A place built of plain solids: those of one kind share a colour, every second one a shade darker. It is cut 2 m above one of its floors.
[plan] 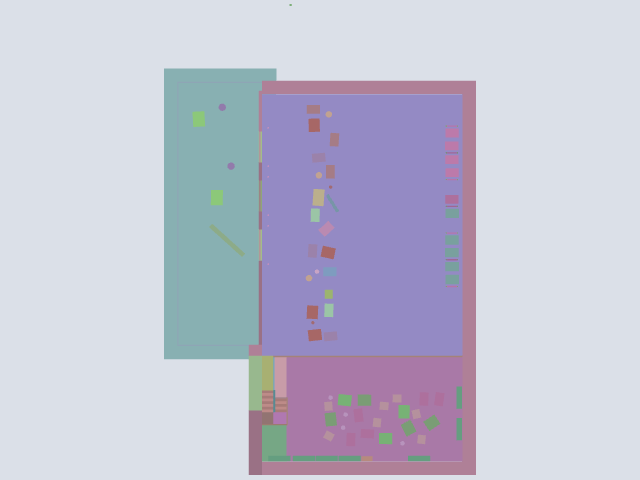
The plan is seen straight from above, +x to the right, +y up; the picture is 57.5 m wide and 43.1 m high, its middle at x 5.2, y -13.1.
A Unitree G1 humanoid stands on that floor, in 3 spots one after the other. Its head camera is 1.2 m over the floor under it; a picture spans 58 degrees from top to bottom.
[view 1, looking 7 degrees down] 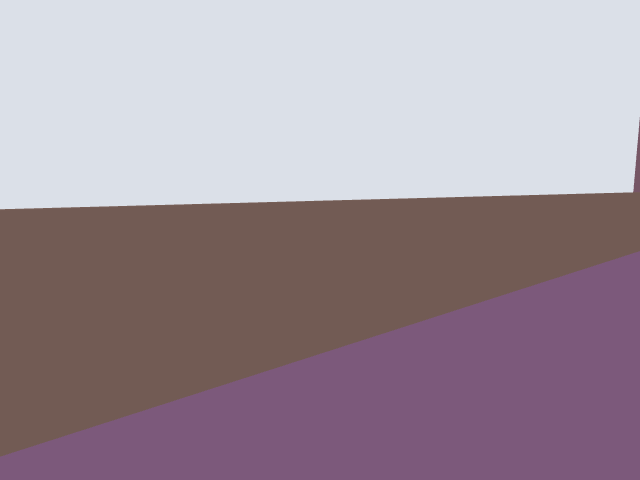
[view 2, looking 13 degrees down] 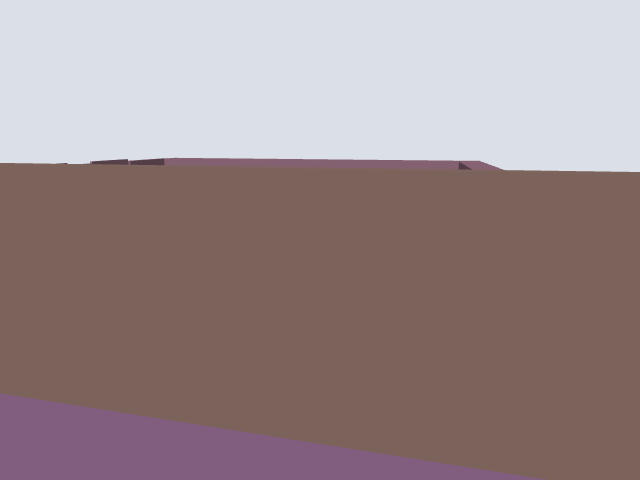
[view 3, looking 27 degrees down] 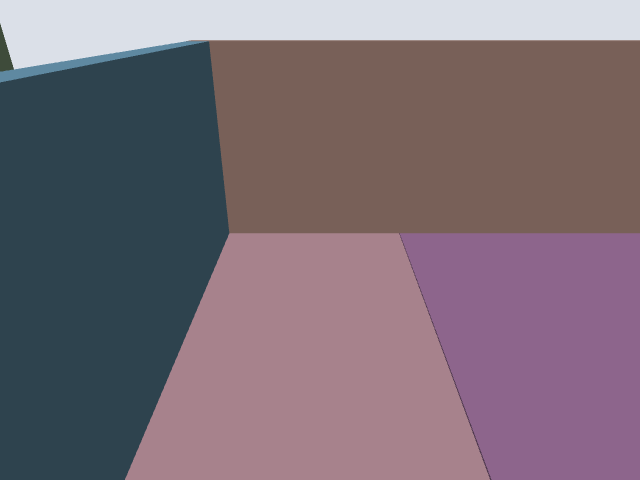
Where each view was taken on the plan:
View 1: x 3.79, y -25.92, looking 50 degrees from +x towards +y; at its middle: rail_loft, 3.03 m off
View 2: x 16.00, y -25.10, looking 103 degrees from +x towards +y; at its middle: rail_loft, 1.56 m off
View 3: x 1.69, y -26.06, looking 90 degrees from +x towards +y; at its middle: floor_lfland_concrete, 2.64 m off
